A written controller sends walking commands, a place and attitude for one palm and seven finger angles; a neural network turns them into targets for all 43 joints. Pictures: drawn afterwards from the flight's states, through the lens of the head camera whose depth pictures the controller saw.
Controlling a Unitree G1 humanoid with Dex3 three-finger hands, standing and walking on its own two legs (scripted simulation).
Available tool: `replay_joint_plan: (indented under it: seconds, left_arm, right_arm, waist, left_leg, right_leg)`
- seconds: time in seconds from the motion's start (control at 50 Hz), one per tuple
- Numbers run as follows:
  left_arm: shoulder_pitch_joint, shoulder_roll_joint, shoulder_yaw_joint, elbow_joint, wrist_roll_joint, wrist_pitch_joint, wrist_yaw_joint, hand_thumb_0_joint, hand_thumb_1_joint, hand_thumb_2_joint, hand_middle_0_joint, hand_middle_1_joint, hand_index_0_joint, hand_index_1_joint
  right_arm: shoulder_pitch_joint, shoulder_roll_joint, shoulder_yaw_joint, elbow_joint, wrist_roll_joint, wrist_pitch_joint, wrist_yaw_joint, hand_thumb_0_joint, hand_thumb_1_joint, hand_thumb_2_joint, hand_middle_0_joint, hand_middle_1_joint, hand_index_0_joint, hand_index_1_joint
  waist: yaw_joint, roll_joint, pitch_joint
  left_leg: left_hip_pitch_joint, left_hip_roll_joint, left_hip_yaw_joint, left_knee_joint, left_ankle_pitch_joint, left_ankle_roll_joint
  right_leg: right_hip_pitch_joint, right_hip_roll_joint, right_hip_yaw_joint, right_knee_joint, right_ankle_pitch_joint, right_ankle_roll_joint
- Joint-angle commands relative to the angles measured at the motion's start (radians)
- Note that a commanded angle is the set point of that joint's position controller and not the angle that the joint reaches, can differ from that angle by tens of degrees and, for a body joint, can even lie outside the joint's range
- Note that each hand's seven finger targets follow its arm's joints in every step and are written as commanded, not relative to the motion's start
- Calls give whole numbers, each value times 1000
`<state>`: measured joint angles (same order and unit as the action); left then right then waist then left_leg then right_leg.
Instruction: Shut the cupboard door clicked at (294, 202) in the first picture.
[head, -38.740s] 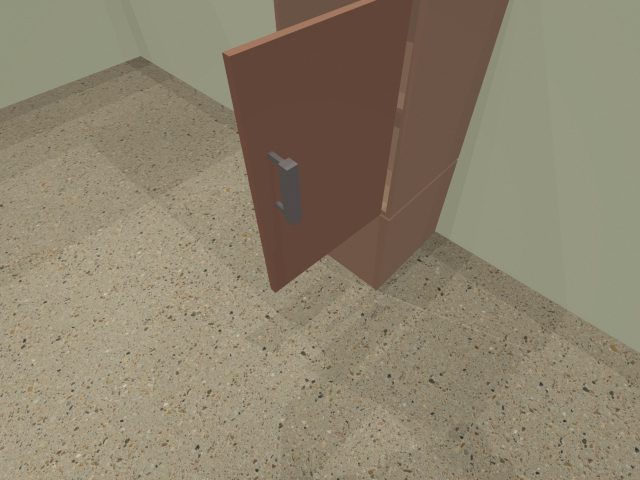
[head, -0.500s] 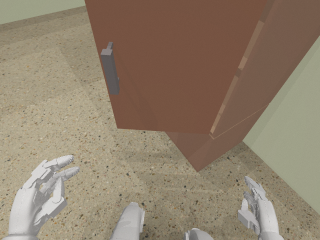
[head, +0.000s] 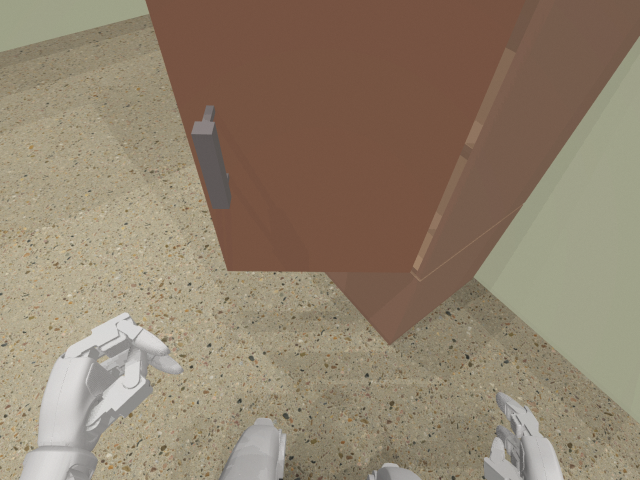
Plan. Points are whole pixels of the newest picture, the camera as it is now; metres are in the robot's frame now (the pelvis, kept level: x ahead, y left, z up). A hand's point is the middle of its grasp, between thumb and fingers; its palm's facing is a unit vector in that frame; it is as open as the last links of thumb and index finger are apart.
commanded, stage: raise the hand and make a fist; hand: left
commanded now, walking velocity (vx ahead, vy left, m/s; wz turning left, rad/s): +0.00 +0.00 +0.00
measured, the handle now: (215, 158) +0.51 +0.19 +0.09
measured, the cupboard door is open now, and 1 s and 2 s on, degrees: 53 53 53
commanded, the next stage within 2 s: bring the fist close to the handle in 0.92 s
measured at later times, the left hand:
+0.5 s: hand (140, 369) +0.21 +0.20 +0.09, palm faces +0.07 -1.00 -0.02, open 3.1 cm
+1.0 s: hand (165, 360) +0.22 +0.18 +0.09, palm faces +0.07 -1.00 -0.02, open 3.1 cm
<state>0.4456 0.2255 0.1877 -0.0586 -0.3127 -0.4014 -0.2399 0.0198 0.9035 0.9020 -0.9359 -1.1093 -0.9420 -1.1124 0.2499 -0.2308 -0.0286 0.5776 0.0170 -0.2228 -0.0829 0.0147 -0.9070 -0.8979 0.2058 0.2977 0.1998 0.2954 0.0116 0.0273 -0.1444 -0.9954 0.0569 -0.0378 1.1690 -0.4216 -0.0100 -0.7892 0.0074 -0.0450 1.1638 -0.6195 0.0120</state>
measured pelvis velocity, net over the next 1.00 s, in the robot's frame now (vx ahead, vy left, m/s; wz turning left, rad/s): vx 0.00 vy -0.01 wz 0.01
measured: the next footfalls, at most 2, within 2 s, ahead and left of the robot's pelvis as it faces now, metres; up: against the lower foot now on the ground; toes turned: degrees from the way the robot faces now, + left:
none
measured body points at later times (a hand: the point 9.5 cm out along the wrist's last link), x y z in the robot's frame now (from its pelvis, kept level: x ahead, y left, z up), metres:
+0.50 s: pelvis -0.01 +0.01 +0.02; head +0.03 +0.02 +0.47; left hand +0.20 +0.25 +0.09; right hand +0.18 -0.21 -0.05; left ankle +0.08 +0.12 -0.64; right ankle -0.02 -0.13 -0.64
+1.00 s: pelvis +0.00 -0.01 +0.02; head +0.03 -0.02 +0.47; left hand +0.21 +0.23 +0.09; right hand +0.18 -0.24 -0.06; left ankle +0.08 +0.12 -0.64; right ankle -0.02 -0.13 -0.64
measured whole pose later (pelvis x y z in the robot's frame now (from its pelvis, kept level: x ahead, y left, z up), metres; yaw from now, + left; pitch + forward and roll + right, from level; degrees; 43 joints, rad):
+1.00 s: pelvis +0.00 -0.01 +0.02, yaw +1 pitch +10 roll -2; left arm 0.37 0.22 0.13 -0.04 -0.28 -0.34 -0.18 0.02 0.90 0.90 -1.30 -1.50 -1.30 -1.50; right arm 0.26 -0.23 0.02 0.54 0.02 -0.19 -0.06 0.01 -0.91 -0.90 0.21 0.30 0.20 0.30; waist 0.01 0.05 -0.13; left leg -0.86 0.06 -0.04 1.06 -0.38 -0.02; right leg -0.66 0.01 -0.05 1.07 -0.58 0.00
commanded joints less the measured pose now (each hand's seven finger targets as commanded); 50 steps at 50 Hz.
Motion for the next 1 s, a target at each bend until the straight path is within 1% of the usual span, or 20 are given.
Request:
replay_joint_plan:
  seconds: [0.0,0.04,0.12,0.2,0.24,0.26,0.46,0.48,0.54,0.56,0.6,0.62,0.64,0.7,0.74,0.76,0.84,0.86,0.94,0.98]
  left_arm:
    - [-25,120,57,-247,0,-63,37,0,900,900,-1117,-1300,-1117,-1300]
    - [-47,138,61,-270,11,-54,52,0,900,900,-1153,-1340,-1153,-1340]
    - [-52,110,25,-251,26,-19,69,0,900,900,-1227,-1420,-1227,-1420]
    - [-79,108,11,-249,34,4,75,0,900,900,-1300,-1500,-1300,-1500]
    - [-98,129,26,-249,39,8,80,0,900,900,-1300,-1500,-1300,-1500]
    - [-106,121,16,-261,39,7,80,0,900,900,-1300,-1500,-1300,-1500]
    - [-135,125,13,-247,33,19,78,0,900,900,-1300,-1500,-1300,-1500]
    - [-140,118,7,-240,33,21,79,0,900,900,-1300,-1500,-1300,-1500]
    - [-131,133,26,-211,32,30,79,0,900,900,-1300,-1500,-1300,-1500]
    - [-128,113,10,-207,32,31,78,0,900,900,-1300,-1500,-1300,-1500]
    - [-135,111,11,-216,29,22,78,0,900,900,-1300,-1500,-1300,-1500]
    - [-141,122,20,-213,27,18,79,0,900,900,-1300,-1500,-1300,-1500]
    - [-139,133,30,-211,28,12,79,0,900,900,-1300,-1500,-1300,-1500]
    - [-148,114,13,-212,28,-6,78,0,900,900,-1300,-1500,-1300,-1500]
    - [-146,137,31,-206,30,-11,80,0,900,900,-1300,-1500,-1300,-1500]
    - [-142,116,16,-208,29,-15,78,0,900,900,-1300,-1500,-1300,-1500]
    - [-140,129,28,-191,25,-10,69,0,900,900,-1300,-1500,-1300,-1500]
    - [-141,114,18,-193,23,-10,67,0,900,900,-1300,-1500,-1300,-1500]
    - [-155,127,30,-189,18,-9,60,0,900,900,-1300,-1500,-1300,-1500]
    - [-161,108,14,-188,19,-6,56,0,900,900,-1300,-1500,-1300,-1500]
  right_arm:
    - [-65,-113,-32,-183,4,-43,-4,0,-900,-900,200,300,200,300]
    - [-62,-116,-27,-184,2,-36,-2,0,-900,-900,200,300,200,300]
    - [-64,-115,-14,-202,2,-21,4,0,-900,-900,200,300,200,300]
    - [-65,-117,-4,-217,2,-13,5,0,-900,-900,200,300,200,300]
    - [-64,-120,1,-215,1,-11,4,0,-900,-900,200,300,200,300]
    - [-62,-118,3,-222,1,-13,6,0,-900,-900,200,300,200,300]
    - [-61,-118,12,-215,4,-24,11,0,-900,-900,200,300,200,300]
    - [-62,-120,10,-216,6,-24,11,0,-900,-900,200,300,200,300]
    - [-57,-123,8,-209,6,-24,8,0,-900,-900,200,300,200,300]
    - [-58,-119,8,-214,8,-24,10,0,-900,-900,200,300,200,300]
    - [-61,-119,5,-211,8,-28,11,0,-900,-900,200,300,200,300]
    - [-57,-121,5,-211,6,-27,11,0,-900,-900,200,300,200,300]
    - [-56,-122,4,-207,7,-29,11,0,-900,-900,200,300,200,300]
    - [-58,-119,1,-207,7,-30,14,0,-900,-900,200,300,200,300]
    - [-56,-123,-1,-201,5,-29,12,0,-900,-900,200,300,200,300]
    - [-57,-119,0,-202,6,-30,14,0,-900,-900,200,300,200,300]
    - [-51,-121,-4,-198,7,-24,13,0,-900,-900,200,300,200,300]
    - [-53,-119,-4,-202,8,-22,13,0,-900,-900,200,300,200,300]
    - [-50,-118,-5,-195,10,-17,10,0,-900,-900,200,300,200,300]
    - [-52,-115,-3,-198,11,-15,11,0,-900,-900,200,300,200,300]
  waist:
    - [10,52,-194]
    - [9,81,-188]
    - [-3,78,-154]
    - [-9,73,-128]
    - [-7,77,-123]
    - [-9,77,-142]
    - [-4,73,-126]
    - [-9,46,-117]
    - [0,39,-106]
    - [-4,33,-97]
    - [0,47,-117]
    - [-3,33,-112]
    - [6,33,-112]
    - [-2,33,-117]
    - [4,36,-121]
    - [2,35,-129]
    - [3,7,-133]
    - [-1,-4,-137]
    - [3,-12,-137]
    - [-1,-10,-139]
  left_leg:
    - [357,-29,-20,-206,108,32]
    - [363,-26,-31,-223,84,31]
    - [377,-24,-43,-263,18,26]
    - [382,-25,-48,-289,-27,26]
    - [382,-24,-55,-296,-43,26]
    - [392,-28,-50,-297,-38,27]
    - [406,-36,-32,-305,7,29]
    - [408,-32,-33,-309,-3,28]
    - [392,-36,-26,-307,4,29]
    - [396,-38,-20,-307,11,30]
    - [406,-38,-14,-297,34,30]
    - [397,-40,-11,-293,34,30]
    - [392,-40,-12,-290,46,30]
    - [396,-41,-1,-275,68,32]
    - [385,-41,-3,-270,71,34]
    - [395,-43,1,-269,85,34]
    - [381,-44,5,-255,107,37]
    - [385,-44,10,-250,118,37]
    - [372,-44,12,-237,126,38]
    - [377,-44,13,-237,136,37]
  right_leg:
    - [-36,34,-18,-212,216,-30]
    - [-30,38,-24,-215,204,-34]
    - [-33,39,-37,-236,171,-32]
    - [-20,39,-37,-259,148,-32]
    - [-11,42,-35,-263,142,-34]
    - [-3,38,-36,-266,143,-33]
    - [43,34,-22,-306,162,-33]
    - [37,35,-23,-311,151,-31]
    - [52,35,-14,-322,146,-31]
    - [49,32,-14,-328,150,-28]
    - [50,31,-9,-322,164,-29]
    - [52,28,-7,-326,163,-27]
    - [64,30,-2,-323,170,-31]
    - [53,26,4,-321,189,-26]
    - [59,27,8,-316,192,-28]
    - [63,24,9,-315,207,-28]
    - [76,25,19,-315,239,-24]
    - [77,21,23,-316,255,-21]
    - [86,20,36,-317,265,-19]
    - [86,18,33,-312,284,-18]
